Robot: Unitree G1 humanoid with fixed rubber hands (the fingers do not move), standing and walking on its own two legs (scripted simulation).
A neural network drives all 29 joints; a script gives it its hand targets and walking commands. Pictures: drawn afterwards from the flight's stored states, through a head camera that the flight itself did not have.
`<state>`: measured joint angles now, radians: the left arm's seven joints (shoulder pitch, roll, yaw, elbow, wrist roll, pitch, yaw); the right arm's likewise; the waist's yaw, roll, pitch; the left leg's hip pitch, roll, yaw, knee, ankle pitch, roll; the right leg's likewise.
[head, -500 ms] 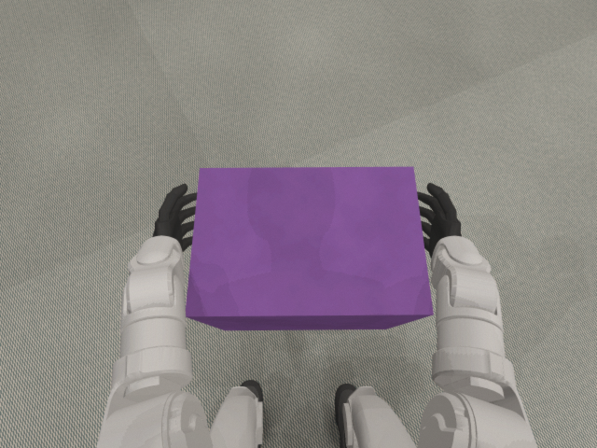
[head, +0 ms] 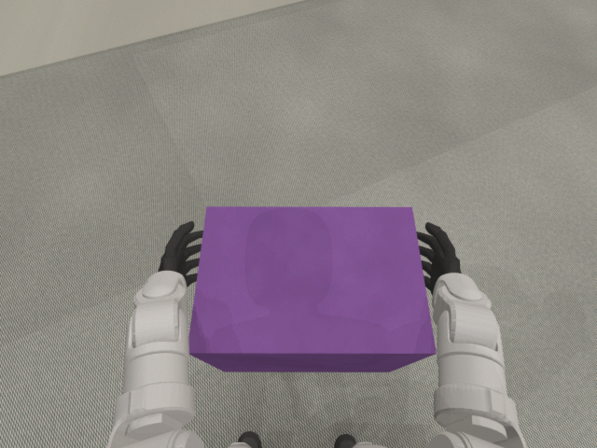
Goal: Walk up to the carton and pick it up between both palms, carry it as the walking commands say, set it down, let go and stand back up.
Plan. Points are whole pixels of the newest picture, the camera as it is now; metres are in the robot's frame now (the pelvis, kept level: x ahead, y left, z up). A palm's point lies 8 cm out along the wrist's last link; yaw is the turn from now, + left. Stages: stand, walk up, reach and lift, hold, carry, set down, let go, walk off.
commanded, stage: reach and lift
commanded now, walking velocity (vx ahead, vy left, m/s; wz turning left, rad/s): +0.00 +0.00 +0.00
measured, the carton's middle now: (308, 298) +0.33 -0.01 -0.08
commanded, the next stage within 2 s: hold in 1.54 s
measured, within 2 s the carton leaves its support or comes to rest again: neither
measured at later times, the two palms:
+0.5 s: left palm (164, 274) +0.32 +0.17 +0.05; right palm (468, 274) +0.30 -0.20 +0.06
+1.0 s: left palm (159, 289) +0.30 +0.18 +0.05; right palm (467, 278) +0.30 -0.19 +0.05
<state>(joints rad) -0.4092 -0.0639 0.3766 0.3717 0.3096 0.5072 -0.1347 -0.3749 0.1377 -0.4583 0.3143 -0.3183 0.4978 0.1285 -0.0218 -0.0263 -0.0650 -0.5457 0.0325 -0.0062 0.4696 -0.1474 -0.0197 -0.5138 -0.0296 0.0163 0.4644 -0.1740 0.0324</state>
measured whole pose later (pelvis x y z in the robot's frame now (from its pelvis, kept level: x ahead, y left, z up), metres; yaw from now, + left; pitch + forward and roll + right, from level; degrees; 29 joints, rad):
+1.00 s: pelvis +0.02 +0.00 +0.02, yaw +0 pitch -4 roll +0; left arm -0.14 -0.10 0.26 0.05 0.26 0.71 -0.10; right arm -0.17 0.09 -0.26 0.07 -0.25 0.70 0.12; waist -0.02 -0.02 0.07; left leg -0.04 0.03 0.00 0.21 -0.09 -0.03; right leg -0.02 -0.04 0.01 0.22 -0.13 0.03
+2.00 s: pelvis +0.02 -0.01 +0.02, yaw +0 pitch -4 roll +0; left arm -0.13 -0.09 0.25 0.05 0.25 0.72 -0.10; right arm -0.16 0.09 -0.26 0.07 -0.25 0.71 0.12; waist -0.01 -0.01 0.05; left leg -0.03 0.03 0.00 0.20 -0.09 -0.03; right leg -0.01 -0.03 0.02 0.22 -0.13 0.03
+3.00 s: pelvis +0.02 -0.01 +0.01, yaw +0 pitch -2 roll +1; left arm -0.15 -0.08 0.24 0.05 0.22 0.73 -0.08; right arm -0.15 0.09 -0.26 0.05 -0.23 0.72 0.10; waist -0.01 -0.02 0.00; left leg -0.14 0.02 0.00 0.31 -0.13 -0.03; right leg -0.14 -0.04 0.02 0.36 -0.19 0.03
